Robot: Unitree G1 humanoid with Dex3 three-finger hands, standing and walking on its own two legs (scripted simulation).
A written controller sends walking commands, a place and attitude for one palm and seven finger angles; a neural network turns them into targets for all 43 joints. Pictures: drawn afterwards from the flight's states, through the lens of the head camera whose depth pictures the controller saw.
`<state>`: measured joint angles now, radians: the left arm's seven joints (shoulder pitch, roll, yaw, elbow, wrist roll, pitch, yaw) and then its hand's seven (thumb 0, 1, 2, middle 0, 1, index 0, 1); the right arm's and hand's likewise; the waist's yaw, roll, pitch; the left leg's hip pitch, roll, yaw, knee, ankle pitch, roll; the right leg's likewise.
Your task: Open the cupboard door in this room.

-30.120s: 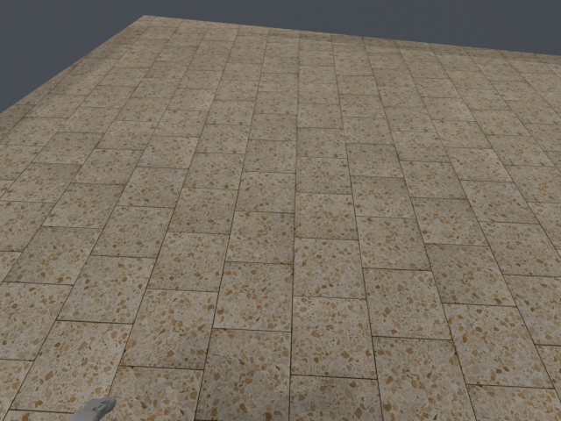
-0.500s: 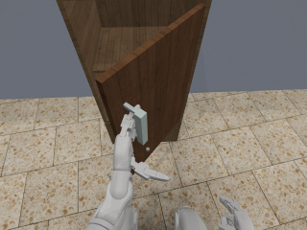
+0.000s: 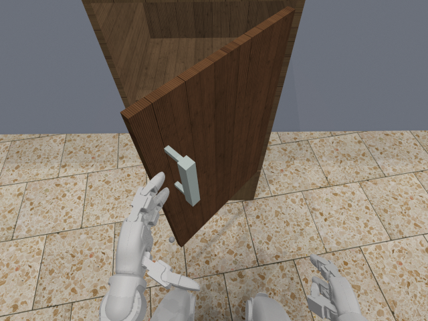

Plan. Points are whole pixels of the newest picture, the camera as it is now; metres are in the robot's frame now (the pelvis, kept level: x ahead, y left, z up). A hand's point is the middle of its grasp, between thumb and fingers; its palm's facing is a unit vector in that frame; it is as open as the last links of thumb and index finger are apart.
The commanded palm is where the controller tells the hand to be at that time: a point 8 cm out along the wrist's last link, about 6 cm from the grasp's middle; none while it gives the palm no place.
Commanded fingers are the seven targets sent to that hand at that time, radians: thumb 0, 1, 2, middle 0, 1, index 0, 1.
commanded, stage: slide the hand sideways off the handle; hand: left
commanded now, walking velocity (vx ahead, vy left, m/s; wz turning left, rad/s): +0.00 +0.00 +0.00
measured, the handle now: (182, 177) +0.36 +0.09 +0.05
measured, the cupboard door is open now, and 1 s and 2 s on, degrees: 46 46 46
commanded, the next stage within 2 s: draw the hand back to the body in 0.22 s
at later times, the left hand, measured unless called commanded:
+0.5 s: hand (137, 253) +0.22 +0.13 +0.07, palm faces +0.02 -1.00 -0.04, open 16.3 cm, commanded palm +0.19 +0.20 +0.08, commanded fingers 0.00 -0.50 0.30 -0.15 -0.30 -0.15 -0.30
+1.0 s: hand (54, 242) +0.21 +0.21 +0.15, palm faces +0.16 -0.94 -0.30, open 15.1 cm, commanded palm +0.18 +0.26 +0.17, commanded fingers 0.00 0.03 0.52 -0.17 -0.30 -0.17 -0.30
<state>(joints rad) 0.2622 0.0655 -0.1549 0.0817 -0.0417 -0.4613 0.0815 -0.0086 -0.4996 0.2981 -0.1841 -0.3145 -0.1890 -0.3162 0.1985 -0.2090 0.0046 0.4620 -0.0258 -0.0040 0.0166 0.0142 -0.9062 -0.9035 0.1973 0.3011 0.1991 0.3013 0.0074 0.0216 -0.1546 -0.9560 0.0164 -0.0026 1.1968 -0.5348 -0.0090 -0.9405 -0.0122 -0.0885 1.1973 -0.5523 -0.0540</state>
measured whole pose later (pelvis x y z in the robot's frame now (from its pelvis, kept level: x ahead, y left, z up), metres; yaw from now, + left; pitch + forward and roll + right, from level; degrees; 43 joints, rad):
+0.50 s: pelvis +0.00 +0.00 +0.00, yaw +0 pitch +16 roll -1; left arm 0.47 0.15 -0.04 -0.20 -0.14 -0.38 -0.05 -0.01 -0.50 0.30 -0.16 -0.30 -0.15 -0.30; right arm 0.24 -0.20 0.00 0.44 0.00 -0.04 -0.03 0.02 -0.91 -0.90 0.20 0.30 0.20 0.30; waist 0.01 0.04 -0.16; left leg -0.95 0.02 -0.02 1.22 -0.55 -0.01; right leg -0.92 0.00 -0.10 1.20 -0.56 -0.05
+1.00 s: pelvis +0.02 +0.03 +0.06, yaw -1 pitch +6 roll -2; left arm 0.61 0.29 0.07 -0.40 -0.06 -0.08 0.08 -0.01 -0.28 0.39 -0.16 -0.30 -0.16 -0.30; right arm 0.30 -0.22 0.04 0.43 0.03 -0.05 -0.10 0.02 -0.90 -0.90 0.20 0.30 0.20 0.30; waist 0.02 0.06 -0.14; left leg -0.54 0.01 0.01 0.88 -0.45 0.03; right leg -0.51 0.00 -0.07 0.84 -0.43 -0.01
